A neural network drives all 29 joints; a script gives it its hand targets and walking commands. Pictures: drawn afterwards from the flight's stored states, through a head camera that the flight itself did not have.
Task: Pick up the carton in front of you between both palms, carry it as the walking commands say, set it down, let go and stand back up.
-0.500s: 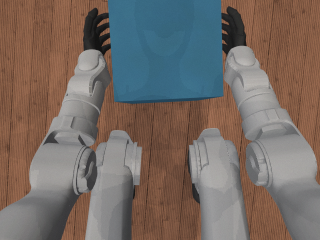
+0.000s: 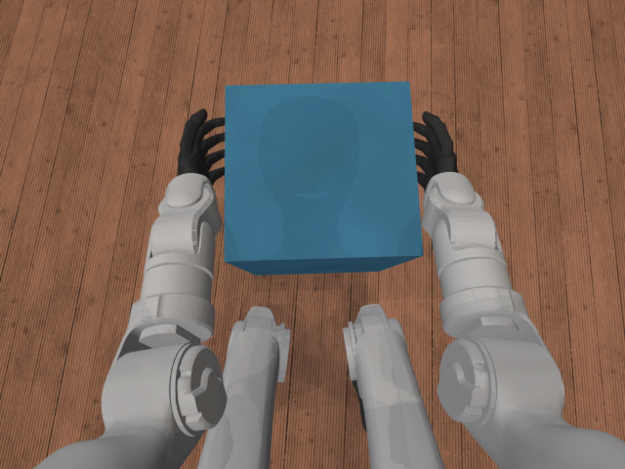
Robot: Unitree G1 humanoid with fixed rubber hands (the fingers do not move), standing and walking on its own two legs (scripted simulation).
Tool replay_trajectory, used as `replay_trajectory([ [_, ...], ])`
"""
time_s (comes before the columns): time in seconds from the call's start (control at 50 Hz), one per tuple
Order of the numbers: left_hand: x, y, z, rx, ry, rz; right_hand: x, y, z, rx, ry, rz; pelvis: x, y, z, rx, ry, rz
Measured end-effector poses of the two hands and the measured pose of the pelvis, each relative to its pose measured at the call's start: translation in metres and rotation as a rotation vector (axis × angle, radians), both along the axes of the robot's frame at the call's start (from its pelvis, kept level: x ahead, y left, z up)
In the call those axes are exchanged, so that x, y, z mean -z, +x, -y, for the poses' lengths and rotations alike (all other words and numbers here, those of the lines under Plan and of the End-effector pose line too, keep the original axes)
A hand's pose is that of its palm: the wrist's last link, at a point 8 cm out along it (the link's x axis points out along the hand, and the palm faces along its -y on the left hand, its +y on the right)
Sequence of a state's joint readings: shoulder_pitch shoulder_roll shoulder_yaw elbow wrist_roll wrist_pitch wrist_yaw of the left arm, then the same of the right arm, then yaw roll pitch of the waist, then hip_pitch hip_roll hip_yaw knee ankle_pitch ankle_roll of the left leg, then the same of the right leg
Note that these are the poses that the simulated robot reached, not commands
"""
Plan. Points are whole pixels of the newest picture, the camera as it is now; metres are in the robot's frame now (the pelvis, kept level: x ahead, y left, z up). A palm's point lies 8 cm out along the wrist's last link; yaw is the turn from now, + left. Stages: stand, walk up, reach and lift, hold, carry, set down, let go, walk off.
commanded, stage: reach and lift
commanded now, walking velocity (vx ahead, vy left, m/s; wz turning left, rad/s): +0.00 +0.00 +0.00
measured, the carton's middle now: (317, 197) +0.46 -0.01 -0.13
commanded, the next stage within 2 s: none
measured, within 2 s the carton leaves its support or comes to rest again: neither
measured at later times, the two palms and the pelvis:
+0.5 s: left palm (130, 142) +0.43 +0.15 +0.11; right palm (505, 149) +0.43 -0.15 +0.10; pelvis +0.05 +0.00 +0.14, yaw +0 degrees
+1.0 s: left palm out of the picture +0.40 +0.15 +0.26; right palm out of the picture +0.39 -0.15 +0.25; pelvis +0.10 +0.00 +0.26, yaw +0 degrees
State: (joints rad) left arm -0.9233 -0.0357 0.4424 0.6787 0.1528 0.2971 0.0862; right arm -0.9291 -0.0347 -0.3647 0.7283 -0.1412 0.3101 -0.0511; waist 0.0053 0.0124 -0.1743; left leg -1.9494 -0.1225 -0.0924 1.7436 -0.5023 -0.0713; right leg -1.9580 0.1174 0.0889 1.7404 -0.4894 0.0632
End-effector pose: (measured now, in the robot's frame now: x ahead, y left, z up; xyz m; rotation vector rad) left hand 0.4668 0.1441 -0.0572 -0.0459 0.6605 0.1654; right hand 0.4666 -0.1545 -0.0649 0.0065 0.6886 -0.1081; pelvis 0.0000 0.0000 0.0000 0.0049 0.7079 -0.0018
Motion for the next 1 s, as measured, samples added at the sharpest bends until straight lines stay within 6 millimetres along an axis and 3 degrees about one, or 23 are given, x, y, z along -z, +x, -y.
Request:
replay_trajectory([
  [0.72, -0.233, -0.051, -0.005, 0.009, 0.004, -0.010, -0.231, -0.056, -0.005, 0.026, 0.008, -0.012, -0.205, 0.076, -0.005, 0.002, -0.007, 0.353],
  [1.0, -0.315, -0.069, -0.006, 0.012, 0.003, 0.005, -0.318, -0.072, -0.005, 0.021, -0.004, 0.003, -0.261, 0.098, -0.003, -0.001, -0.007, 0.588],
])
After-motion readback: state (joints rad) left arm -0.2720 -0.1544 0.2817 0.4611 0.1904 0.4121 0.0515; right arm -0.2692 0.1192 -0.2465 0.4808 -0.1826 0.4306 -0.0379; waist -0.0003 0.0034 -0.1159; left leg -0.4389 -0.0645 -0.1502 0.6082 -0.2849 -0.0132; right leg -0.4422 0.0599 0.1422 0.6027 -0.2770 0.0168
